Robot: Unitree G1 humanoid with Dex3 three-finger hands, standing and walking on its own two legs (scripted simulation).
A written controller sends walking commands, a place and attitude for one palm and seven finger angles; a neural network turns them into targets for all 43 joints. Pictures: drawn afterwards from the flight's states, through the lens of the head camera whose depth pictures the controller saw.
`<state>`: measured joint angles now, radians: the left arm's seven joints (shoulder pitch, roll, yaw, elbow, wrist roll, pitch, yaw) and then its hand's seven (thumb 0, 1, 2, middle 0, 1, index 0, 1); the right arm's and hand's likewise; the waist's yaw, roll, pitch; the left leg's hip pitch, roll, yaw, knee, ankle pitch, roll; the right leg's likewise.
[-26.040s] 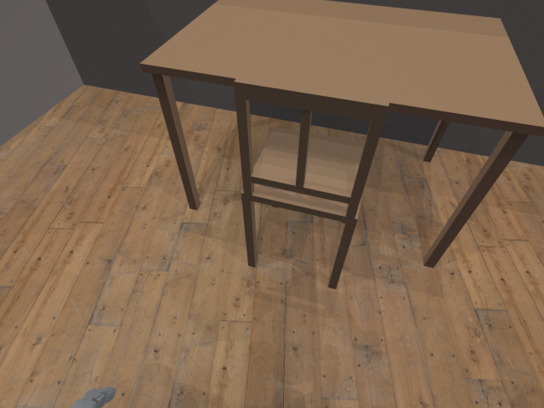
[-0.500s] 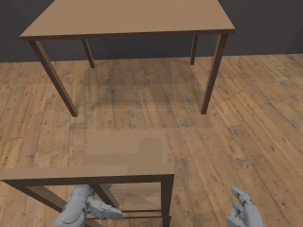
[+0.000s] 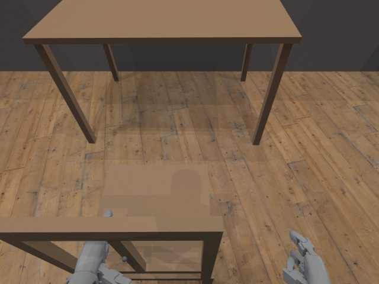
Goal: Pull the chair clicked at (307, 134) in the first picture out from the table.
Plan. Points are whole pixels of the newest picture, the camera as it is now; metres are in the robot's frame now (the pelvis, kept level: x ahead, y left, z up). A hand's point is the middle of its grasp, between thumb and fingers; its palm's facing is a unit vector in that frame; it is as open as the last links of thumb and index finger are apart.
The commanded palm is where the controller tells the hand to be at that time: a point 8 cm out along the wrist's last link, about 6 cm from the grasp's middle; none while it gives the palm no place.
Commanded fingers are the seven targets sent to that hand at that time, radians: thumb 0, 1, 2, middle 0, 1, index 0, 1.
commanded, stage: draw the fingers out of the gap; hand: left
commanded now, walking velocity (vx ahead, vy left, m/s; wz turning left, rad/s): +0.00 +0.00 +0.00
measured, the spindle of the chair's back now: (130, 254) +0.20 +0.14 -0.05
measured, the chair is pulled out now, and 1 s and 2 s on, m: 0.64 0.64 0.63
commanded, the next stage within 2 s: draw the hand back to the body in 0.60 s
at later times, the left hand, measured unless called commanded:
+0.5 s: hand out of the picture +0.11 +0.14 -0.02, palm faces +0.00 -0.99 -0.16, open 17.5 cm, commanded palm +0.08 +0.20 +0.00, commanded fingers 0.00 -0.55 0.20 0.00 0.00 0.00 0.00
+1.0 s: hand out of the picture +0.11 +0.16 +0.05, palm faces +0.10 -0.99 -0.09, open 17.5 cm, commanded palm +0.05 +0.22 +0.06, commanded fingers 0.00 -0.55 0.20 0.00 0.00 0.00 0.00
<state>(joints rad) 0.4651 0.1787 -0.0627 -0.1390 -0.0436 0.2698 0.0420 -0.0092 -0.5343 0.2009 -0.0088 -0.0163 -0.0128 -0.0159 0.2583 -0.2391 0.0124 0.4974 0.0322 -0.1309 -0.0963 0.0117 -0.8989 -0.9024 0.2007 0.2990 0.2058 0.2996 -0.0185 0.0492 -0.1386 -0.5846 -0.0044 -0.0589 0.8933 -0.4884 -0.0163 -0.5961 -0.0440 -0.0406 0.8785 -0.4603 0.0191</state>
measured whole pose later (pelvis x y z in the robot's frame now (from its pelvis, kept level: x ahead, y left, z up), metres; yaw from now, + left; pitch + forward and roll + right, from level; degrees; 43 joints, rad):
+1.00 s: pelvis -0.03 +0.00 -0.03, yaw +0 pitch +10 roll -2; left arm 0.82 0.20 0.03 -0.43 -0.18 -0.22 -0.08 -0.01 -0.54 0.20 0.00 0.00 -0.01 0.00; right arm 0.24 -0.18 -0.03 0.51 0.06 -0.22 -0.11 0.01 -0.90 -0.90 0.20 0.30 0.21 0.30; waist 0.04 0.05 -0.16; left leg -0.74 0.00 -0.09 1.10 -0.54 -0.02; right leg -0.73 -0.03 -0.07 1.04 -0.49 0.01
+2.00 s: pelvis +0.01 -0.03 +0.03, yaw +2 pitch -2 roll +0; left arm 0.65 0.49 0.09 -0.39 -0.08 0.30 0.13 0.01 0.73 0.81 -0.18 -0.27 -0.47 -0.36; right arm 0.14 -0.24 0.05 0.73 0.06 -0.28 -0.13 0.01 -0.90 -0.90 0.20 0.30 0.21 0.30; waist 0.11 0.08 0.06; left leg -0.18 0.02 -0.10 0.59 -0.37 -0.05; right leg -0.18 -0.02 -0.09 0.60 -0.37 -0.01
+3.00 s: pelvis -0.11 +0.01 +0.03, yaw +1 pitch -3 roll -1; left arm 0.45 0.49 0.51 -0.44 -0.06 -0.13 0.20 0.00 0.89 0.90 -0.21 -0.30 -0.23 -0.31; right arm 0.16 -0.24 -0.02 0.66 0.06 -0.03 -0.12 0.01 -0.90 -0.90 0.20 0.30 0.21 0.30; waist 0.00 0.08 -0.05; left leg -0.31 0.00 -0.04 0.68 -0.33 -0.01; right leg -0.38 -0.07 -0.08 0.61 -0.20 0.01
